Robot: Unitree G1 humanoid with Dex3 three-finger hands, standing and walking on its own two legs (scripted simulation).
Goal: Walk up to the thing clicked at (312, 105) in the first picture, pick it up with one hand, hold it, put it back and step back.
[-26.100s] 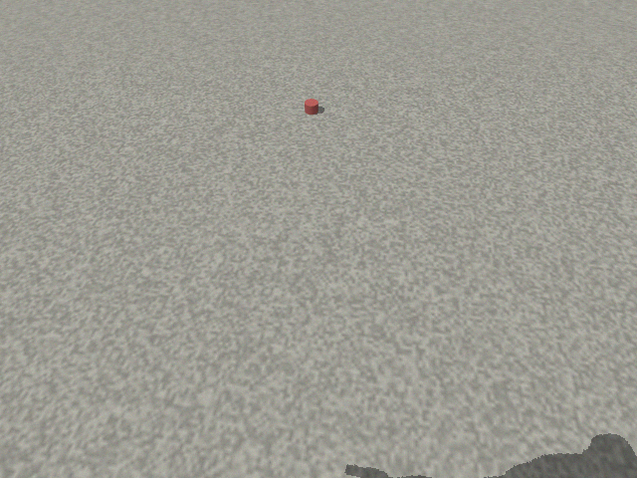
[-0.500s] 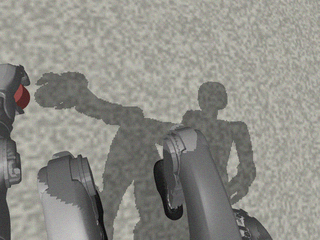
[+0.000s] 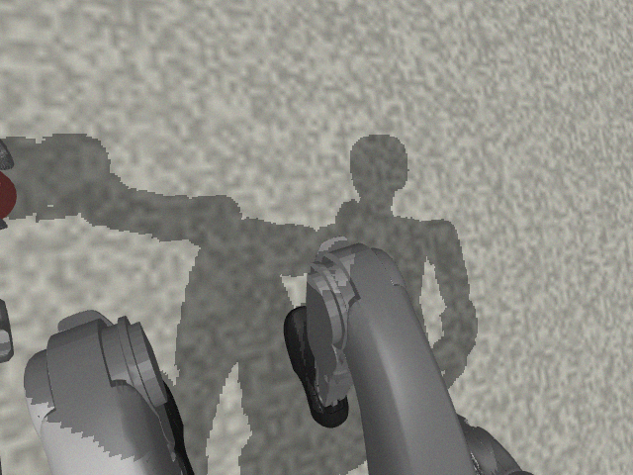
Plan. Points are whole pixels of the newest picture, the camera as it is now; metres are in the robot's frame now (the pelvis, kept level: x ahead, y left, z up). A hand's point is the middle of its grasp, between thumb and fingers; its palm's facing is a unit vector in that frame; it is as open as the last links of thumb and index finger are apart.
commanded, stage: rest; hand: left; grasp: from above
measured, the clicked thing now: out of the picture +0.48 +0.29 -0.24
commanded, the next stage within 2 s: open in 0.86 s
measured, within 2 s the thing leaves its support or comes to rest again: rests again in 0.54 s
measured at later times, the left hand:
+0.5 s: hand out of the picture +0.47 +0.28 -0.25, palm faces -0.47 -0.12 -0.88, open 9.2 cm
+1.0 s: hand out of the picture +0.47 +0.28 -0.26, palm faces -0.47 -0.12 -0.87, open 9.2 cm
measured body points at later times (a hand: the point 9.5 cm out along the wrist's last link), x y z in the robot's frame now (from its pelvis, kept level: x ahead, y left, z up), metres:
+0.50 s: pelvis +0.00 +0.00 +0.00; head +0.29 +0.10 +0.33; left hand +0.49 +0.28 -0.20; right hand +0.03 -0.26 -0.07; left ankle +0.06 +0.13 -0.27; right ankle +0.11 -0.13 -0.27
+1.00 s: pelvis -0.01 +0.01 +0.00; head +0.29 +0.11 +0.32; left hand +0.50 +0.28 -0.21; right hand +0.03 -0.25 -0.06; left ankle +0.06 +0.13 -0.27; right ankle +0.11 -0.13 -0.27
